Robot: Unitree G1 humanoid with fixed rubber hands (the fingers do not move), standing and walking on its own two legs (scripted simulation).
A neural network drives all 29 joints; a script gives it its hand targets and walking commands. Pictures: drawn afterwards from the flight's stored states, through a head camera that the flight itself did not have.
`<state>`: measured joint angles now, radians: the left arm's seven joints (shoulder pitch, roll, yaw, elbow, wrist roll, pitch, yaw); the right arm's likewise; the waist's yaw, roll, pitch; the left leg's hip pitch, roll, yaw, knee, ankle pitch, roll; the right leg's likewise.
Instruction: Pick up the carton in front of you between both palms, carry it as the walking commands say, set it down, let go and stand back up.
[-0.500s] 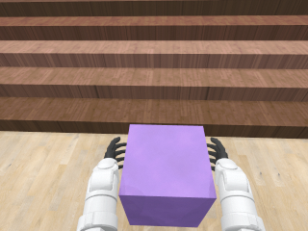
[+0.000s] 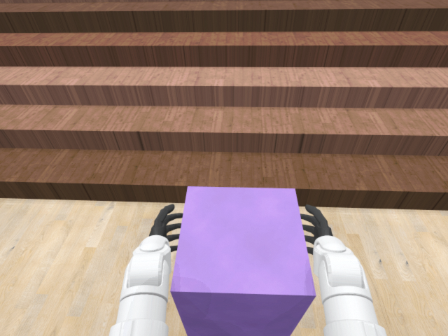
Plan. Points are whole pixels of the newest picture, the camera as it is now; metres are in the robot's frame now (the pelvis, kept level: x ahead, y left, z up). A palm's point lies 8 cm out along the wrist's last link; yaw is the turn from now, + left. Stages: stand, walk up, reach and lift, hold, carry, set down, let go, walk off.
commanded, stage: reach and lift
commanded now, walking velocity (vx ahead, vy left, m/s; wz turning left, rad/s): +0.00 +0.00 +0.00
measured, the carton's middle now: (239, 265) +0.28 +0.00 -0.04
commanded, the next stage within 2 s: hold in 0.16 s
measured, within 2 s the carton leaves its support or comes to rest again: neither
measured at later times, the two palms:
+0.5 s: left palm (156, 242) +0.28 +0.15 +0.05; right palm (326, 243) +0.28 -0.15 +0.05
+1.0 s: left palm (156, 240) +0.28 +0.15 +0.05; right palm (325, 241) +0.28 -0.15 +0.05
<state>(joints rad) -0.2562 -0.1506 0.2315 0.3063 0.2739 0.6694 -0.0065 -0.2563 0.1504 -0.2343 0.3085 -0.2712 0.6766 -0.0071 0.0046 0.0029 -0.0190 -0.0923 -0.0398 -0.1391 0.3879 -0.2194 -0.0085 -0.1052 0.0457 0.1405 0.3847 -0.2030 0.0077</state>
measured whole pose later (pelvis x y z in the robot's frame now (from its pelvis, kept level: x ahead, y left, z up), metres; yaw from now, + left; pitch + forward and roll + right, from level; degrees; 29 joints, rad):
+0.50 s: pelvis -0.01 +0.00 +0.00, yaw +0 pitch -7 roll +0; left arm -0.28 -0.16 0.23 0.25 0.28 0.76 -0.01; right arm -0.28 0.15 -0.24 0.25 -0.28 0.76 0.00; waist 0.00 0.00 0.00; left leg -0.04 -0.04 -0.14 0.37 -0.20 -0.01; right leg -0.05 0.04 0.14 0.37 -0.19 0.01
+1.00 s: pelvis -0.01 +0.00 +0.00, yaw +0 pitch -7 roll +0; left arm -0.28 -0.16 0.23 0.25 0.28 0.75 -0.01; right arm -0.28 0.16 -0.24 0.25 -0.28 0.76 0.01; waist 0.00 0.00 0.01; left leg -0.04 -0.04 -0.13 0.37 -0.20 -0.01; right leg -0.05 0.04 0.13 0.36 -0.19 0.01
